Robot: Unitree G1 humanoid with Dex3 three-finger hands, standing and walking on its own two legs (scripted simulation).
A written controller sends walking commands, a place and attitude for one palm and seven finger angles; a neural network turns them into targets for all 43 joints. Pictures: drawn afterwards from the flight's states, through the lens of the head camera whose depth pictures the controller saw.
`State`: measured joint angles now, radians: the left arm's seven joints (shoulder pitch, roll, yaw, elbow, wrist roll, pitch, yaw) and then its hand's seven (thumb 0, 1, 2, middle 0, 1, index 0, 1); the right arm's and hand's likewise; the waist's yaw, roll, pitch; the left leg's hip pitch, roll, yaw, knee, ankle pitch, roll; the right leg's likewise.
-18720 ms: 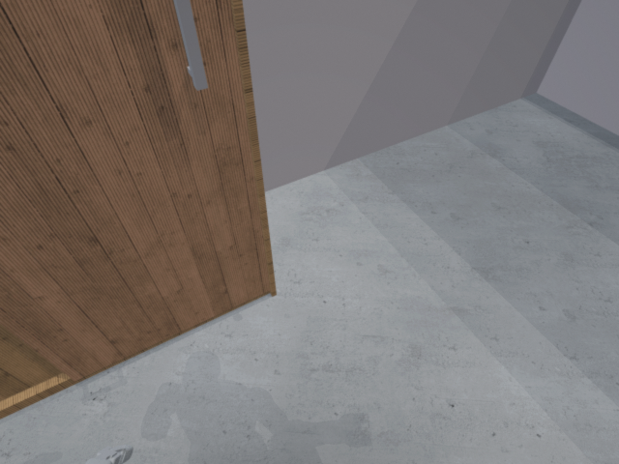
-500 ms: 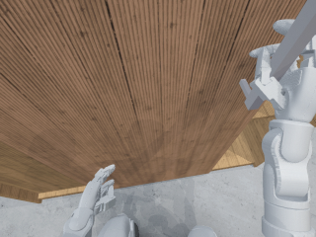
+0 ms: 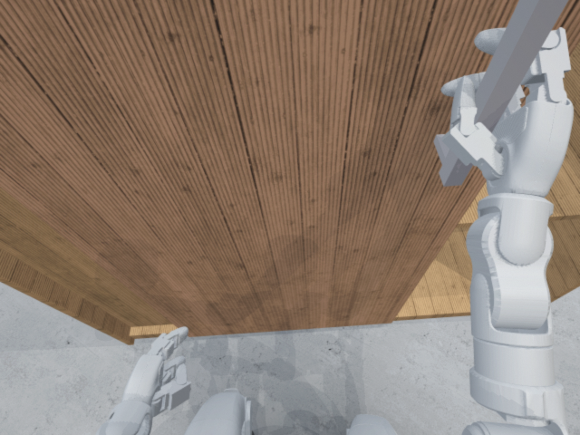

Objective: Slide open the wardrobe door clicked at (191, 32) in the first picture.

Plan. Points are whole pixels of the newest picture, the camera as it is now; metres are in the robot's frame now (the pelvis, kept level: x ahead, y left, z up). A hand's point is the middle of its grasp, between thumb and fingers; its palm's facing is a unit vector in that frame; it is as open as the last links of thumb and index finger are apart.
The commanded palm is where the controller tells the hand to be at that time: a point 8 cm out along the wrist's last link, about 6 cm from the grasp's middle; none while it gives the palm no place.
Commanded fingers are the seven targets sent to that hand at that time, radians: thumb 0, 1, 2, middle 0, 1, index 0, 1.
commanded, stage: step sideways, sliding the door along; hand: right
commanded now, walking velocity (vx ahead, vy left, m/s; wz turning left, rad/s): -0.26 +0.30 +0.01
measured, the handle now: (482, 83) +0.39 -0.21 +0.24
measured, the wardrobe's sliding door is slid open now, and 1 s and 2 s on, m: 0.44 0.44 0.44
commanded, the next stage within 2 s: stop walking and hold the door there in 0.40 s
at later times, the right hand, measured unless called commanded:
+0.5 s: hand (448, 123) +0.36 -0.17 +0.22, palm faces +0.54 +0.84 -0.04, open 6.7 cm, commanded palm +0.32 -0.20 +0.20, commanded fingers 0.00 -0.90 -0.90 0.45 1.40 0.45 1.40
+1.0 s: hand (454, 123) +0.36 -0.18 +0.22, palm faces +0.59 +0.79 -0.12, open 6.6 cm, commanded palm +0.31 -0.21 +0.20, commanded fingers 0.00 -0.90 -0.90 0.45 1.40 0.45 1.40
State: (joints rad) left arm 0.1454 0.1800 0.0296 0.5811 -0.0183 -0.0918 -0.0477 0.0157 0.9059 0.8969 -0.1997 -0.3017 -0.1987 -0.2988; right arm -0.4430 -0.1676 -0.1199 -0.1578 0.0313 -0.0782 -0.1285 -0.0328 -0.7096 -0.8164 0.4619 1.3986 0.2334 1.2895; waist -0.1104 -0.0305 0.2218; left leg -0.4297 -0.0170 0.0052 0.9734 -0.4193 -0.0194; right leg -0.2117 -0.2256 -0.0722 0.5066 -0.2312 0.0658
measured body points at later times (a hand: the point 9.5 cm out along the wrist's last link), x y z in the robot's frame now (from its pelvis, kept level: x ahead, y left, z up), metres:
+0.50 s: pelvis -0.03 +0.12 -0.01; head +0.05 +0.10 +0.43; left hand +0.16 +0.36 -0.10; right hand +0.33 -0.22 +0.23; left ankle +0.00 +0.26 -0.70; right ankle -0.03 -0.05 -0.74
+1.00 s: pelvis -0.03 +0.15 -0.01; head -0.04 +0.15 +0.44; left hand +0.06 +0.46 -0.10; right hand +0.32 -0.22 +0.23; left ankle +0.03 +0.28 -0.74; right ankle +0.00 +0.06 -0.75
